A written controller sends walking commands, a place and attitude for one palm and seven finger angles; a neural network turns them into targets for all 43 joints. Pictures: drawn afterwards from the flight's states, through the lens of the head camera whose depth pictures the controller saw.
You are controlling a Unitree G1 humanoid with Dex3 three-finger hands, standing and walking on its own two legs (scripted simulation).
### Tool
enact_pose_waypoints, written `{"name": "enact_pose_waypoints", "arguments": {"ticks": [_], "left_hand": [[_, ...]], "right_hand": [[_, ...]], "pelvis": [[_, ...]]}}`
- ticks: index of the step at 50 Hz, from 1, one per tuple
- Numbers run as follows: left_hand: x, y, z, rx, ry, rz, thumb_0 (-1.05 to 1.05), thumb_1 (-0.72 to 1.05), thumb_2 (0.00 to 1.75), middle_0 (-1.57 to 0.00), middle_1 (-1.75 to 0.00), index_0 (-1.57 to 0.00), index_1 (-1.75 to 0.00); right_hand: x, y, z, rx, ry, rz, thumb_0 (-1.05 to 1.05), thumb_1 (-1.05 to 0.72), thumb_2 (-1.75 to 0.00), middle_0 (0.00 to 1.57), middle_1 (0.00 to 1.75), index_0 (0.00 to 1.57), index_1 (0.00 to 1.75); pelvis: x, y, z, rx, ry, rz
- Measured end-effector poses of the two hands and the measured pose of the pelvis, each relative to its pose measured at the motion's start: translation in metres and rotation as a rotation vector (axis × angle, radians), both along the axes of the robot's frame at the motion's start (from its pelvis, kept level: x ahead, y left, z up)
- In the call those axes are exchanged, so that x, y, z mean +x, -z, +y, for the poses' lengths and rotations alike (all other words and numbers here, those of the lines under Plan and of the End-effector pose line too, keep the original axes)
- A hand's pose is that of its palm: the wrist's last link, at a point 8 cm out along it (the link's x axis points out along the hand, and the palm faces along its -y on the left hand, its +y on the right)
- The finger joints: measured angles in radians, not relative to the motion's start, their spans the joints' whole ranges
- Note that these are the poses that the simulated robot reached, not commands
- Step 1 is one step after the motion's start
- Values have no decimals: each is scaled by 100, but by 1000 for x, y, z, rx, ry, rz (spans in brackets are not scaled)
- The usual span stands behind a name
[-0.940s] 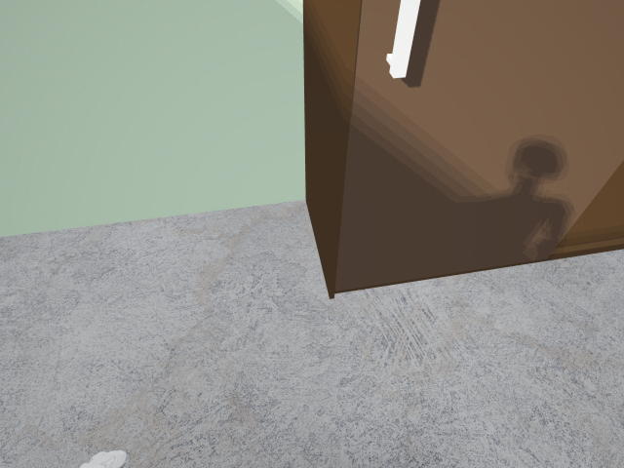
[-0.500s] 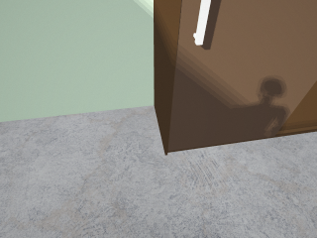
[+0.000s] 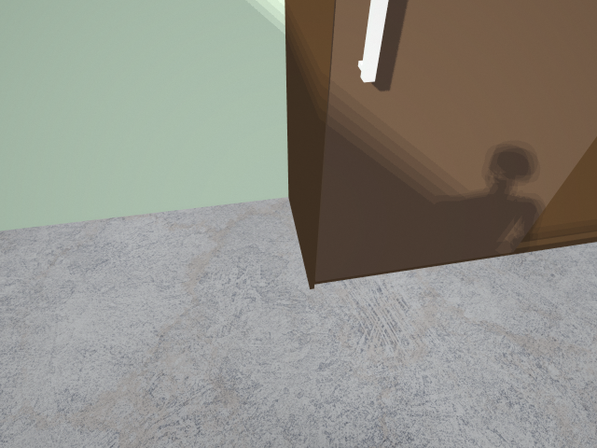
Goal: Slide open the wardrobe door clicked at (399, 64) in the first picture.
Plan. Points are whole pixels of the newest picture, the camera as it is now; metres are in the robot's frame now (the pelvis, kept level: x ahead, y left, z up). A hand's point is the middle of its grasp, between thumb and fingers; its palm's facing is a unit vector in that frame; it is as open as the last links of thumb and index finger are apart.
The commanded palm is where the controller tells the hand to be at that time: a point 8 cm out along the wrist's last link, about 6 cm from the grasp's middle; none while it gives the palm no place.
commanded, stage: stand and wait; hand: left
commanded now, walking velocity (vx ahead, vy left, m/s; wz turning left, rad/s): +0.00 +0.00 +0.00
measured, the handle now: (372, 20) +0.83 -0.09 +0.23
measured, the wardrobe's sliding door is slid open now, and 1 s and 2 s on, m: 0.00 0.00 0.00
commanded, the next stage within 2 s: look at it before walking up in 0.08 s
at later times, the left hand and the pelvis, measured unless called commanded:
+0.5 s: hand out of the picture +0.07 +0.24 -0.16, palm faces -0.02 -0.94 -0.33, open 7.4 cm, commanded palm none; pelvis +0.00 +0.00 +0.00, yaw +0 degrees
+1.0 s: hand out of the picture +0.07 +0.23 -0.16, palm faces -0.05 -0.95 -0.32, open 7.4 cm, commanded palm none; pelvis +0.00 +0.00 +0.00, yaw -4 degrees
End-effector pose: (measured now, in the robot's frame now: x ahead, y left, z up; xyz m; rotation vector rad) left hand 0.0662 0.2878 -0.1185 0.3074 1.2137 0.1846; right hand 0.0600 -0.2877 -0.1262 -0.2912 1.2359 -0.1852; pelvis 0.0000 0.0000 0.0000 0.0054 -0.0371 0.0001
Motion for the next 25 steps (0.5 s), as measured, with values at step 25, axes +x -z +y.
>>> {"name": "enact_pose_waypoints", "arguments": {"ticks": [25], "left_hand": [[-2,1,1,1,-7,12,1,90,90,-20,-30,-20,-29]], "right_hand": [[10,-3,-2,-9,-8,-13,1,-90,-90,21,30,21,30]], "pelvis": [[3,-1,0,0,0,4]]}}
